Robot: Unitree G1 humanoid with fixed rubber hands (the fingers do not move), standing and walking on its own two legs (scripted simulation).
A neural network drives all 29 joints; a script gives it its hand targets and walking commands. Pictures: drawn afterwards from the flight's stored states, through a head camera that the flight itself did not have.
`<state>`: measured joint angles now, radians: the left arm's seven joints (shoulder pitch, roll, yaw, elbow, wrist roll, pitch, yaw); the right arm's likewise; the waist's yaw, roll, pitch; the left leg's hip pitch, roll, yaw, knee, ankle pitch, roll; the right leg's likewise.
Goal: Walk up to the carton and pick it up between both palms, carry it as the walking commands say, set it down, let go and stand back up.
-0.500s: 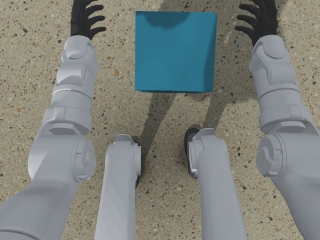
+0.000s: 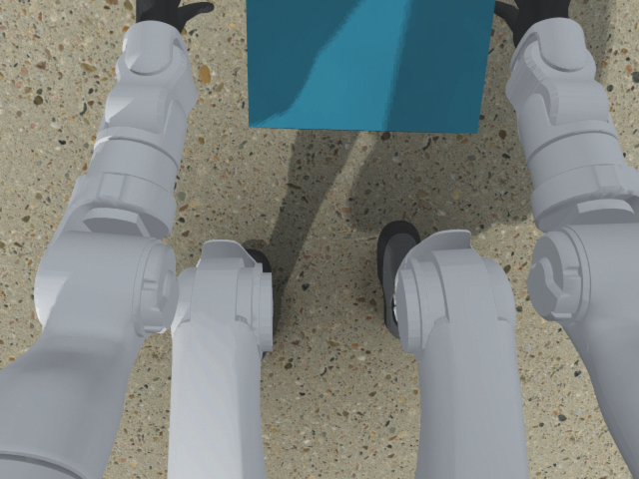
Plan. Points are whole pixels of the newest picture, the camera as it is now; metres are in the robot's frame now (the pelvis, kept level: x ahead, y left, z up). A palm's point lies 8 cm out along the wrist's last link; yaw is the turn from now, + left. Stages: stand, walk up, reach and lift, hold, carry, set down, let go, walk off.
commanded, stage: reach and lift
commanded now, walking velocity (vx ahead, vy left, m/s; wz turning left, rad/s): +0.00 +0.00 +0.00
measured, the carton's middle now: (355, 40) +0.52 -0.06 -0.27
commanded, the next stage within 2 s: none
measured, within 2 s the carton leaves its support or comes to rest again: leaves its support in 1.56 s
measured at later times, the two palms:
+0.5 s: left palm (173, 18) +0.53 +0.12 -0.19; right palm (523, 25) +0.50 -0.22 -0.20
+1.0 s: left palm (202, 17) +0.53 +0.10 -0.20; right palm (513, 16) +0.51 -0.20 -0.20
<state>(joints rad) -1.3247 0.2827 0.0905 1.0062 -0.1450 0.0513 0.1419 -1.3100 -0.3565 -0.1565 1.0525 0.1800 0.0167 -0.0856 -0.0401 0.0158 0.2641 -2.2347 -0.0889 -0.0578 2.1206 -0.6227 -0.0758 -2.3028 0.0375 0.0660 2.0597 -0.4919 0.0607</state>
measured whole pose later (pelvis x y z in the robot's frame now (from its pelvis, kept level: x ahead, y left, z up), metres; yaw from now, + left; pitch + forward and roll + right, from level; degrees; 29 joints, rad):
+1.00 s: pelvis -0.01 +0.00 -0.02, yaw +0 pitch +37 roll +1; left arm -1.44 0.21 0.11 1.13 -0.09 0.04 0.18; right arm -1.42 -0.33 -0.11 1.19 0.21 0.01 -0.13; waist -0.05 0.01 0.35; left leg -2.21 -0.09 -0.06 2.19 -0.62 -0.08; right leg -2.28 0.02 0.06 2.13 -0.50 0.05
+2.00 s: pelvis +0.00 -0.01 +0.00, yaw +2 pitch +40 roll +3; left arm -1.30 0.10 0.34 0.88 0.07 0.25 0.14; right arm -1.26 -0.19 -0.35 0.82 -0.05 0.29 -0.11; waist -0.04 0.05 0.13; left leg -2.22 -0.14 -0.06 2.12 -0.61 -0.10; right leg -2.29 0.08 0.09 2.09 -0.50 0.07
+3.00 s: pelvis +0.00 +0.00 +0.09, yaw +1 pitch +41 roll +2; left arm -1.14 0.00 0.43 0.77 0.18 0.33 0.10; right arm -1.09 -0.07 -0.49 0.69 -0.19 0.36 -0.03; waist -0.04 0.04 -0.04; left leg -1.99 -0.16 -0.10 1.82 -0.55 -0.09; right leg -2.04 0.10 0.11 1.79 -0.46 0.08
